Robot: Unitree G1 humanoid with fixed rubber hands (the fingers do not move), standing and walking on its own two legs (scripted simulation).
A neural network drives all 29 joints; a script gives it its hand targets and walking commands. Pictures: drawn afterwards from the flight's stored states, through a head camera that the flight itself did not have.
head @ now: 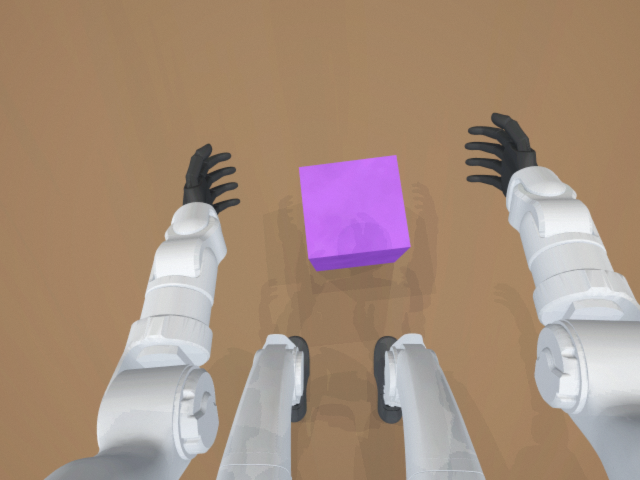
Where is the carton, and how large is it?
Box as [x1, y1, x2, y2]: [299, 155, 410, 270]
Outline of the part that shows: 395,155 299,167 308,258 316,270 393,262 410,246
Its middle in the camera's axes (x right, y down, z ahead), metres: +0.07 -0.04 +0.93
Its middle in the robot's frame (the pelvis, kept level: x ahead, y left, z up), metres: +0.51 -0.01 -0.53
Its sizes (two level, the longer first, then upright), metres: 0.210 0.200 0.250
